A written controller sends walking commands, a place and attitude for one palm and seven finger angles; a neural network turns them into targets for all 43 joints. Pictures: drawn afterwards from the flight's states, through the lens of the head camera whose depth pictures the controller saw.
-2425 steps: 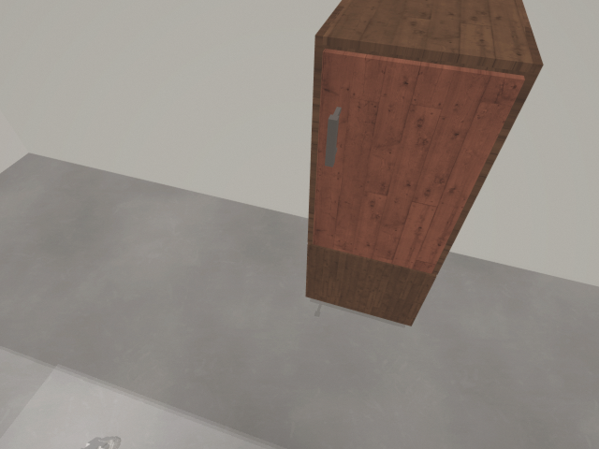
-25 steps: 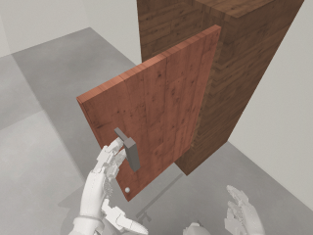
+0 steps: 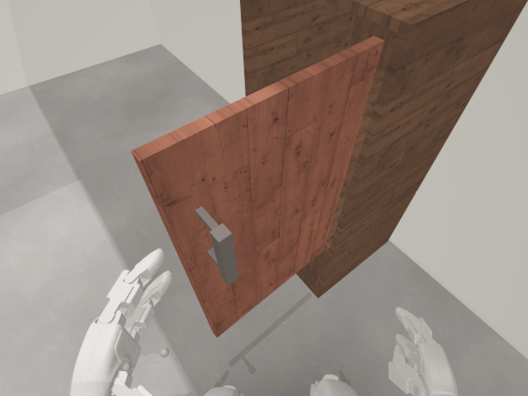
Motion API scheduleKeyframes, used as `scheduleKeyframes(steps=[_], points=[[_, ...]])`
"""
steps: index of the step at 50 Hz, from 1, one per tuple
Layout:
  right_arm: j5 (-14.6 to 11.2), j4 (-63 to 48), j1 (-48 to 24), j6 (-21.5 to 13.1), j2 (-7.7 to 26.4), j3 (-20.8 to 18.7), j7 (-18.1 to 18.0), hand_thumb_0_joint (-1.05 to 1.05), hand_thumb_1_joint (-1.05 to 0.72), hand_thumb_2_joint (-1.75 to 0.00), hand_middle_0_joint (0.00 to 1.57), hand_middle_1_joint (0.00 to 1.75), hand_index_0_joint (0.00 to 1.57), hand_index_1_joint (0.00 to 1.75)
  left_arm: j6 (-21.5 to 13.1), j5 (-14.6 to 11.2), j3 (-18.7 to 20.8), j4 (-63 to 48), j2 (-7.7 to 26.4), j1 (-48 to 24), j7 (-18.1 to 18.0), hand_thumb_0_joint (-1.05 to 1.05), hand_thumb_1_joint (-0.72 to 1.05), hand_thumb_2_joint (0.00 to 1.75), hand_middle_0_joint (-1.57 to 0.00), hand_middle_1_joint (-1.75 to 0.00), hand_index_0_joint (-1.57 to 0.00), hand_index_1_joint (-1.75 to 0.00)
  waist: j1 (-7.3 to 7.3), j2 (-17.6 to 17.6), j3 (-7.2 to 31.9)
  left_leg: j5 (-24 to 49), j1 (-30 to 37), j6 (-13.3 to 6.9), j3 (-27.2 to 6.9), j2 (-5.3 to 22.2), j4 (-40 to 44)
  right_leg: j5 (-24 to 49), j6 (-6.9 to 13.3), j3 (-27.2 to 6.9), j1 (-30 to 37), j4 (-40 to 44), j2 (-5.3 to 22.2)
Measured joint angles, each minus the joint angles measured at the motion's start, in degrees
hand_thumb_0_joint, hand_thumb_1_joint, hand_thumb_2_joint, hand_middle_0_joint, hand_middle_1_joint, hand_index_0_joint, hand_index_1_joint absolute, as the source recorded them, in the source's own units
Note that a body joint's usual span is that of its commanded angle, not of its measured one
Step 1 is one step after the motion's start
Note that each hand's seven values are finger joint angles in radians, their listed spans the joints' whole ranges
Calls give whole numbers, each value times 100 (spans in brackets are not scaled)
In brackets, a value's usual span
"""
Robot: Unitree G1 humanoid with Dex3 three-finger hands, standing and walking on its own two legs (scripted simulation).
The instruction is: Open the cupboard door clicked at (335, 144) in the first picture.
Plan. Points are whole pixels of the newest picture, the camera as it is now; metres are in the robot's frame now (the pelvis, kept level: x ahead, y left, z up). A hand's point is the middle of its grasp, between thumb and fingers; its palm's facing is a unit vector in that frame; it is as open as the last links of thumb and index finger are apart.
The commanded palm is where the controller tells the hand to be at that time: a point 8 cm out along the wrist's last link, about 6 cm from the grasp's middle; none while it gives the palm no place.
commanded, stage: slide the hand sideways off the handle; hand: left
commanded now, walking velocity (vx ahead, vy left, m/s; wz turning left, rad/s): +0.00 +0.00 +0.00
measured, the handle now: (217, 247) +0.30 +0.09 +0.09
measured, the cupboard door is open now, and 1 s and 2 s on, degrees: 92 92 92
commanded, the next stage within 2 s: draw the hand back to the body in 0.02 s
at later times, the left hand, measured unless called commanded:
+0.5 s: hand (119, 340) +0.17 +0.17 +0.13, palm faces -0.02 -1.00 -0.07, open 16.3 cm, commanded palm +0.13 +0.23 +0.14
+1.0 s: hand (31, 279) +0.20 +0.24 +0.18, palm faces +0.32 -0.87 -0.38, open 13.0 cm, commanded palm +0.15 +0.29 +0.21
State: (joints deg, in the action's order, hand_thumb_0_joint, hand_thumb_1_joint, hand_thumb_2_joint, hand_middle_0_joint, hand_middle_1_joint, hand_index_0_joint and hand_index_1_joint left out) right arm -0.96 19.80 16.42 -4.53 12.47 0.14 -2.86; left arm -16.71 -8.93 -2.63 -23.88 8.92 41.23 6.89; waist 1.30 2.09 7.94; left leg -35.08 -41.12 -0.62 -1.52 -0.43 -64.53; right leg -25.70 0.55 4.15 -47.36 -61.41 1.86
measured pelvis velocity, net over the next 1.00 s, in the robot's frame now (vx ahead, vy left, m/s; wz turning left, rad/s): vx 0.02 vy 0.03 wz -0.01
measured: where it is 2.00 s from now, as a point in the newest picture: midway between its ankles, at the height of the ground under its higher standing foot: outside the picture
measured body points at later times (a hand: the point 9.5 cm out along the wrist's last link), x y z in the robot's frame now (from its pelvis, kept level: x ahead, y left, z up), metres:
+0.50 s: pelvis +0.00 +0.01 +0.02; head +0.00 +0.01 +0.47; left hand +0.16 +0.22 +0.13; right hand +0.18 -0.21 -0.03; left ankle -0.03 +0.11 -0.66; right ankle +0.05 -0.12 -0.66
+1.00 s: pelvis +0.02 +0.03 +0.06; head +0.01 +0.01 +0.51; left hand +0.18 +0.29 +0.21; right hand +0.20 -0.19 -0.01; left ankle -0.03 +0.11 -0.66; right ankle +0.05 -0.12 -0.66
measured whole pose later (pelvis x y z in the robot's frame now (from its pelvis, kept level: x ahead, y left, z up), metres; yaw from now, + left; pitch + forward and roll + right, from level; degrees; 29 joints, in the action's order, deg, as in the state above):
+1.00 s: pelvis +0.02 +0.03 +0.06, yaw +0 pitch +0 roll -2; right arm -0.3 30.5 16.4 -9.3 12.5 3.0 -5.8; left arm -1.3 -1.7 10.2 -28.0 17.7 33.9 -7.2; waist 3.2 3.4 3.0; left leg -25.4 -13.9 -2.5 -0.4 -1.4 -39.2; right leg -16.6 -1.7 3.0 -19.7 -36.3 2.1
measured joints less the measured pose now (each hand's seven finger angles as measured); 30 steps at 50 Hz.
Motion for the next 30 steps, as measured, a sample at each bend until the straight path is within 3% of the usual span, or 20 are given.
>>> scheduleKeyframes(steps=[6,11,21,30], points=[[-15,-14,-28,-66,46,16,-50,1,-91,-90,21,30,21,30,-27,-98,12,-3,55,-43,196,-1,-50,30,-16,-31,-16,-30,21,2,8,-6,-133,-17,-32,-10,-146,21,-15,30,-90,-75,13],[-48,-38,-11,-78,44,60,-74,1,-91,-90,21,30,21,30,182,-77,35,-66,175,-269,123,-1,-50,30,-16,-31,-15,-30,18,11,-21,-3,-116,-38,-26,-5,-183,54,-30,25,-56,-67,7],[-137,103,172,-157,-9,203,-103,1,-90,-90,21,30,21,30,684,-253,417,-371,293,-245,103,-1,-50,30,-16,-30,-15,-30,-36,90,24,177,512,-94,21,-1,352,245,-96,-20,588,493,-17],[-192,345,159,-448,85,246,-138,1,-90,-90,21,30,21,30,922,-514,860,-380,496,-320,292,-1,-49,30,-16,-31,-15,-30,20,93,-33,273,961,-121,5,9,698,356,-132,-3,1076,889,-38]])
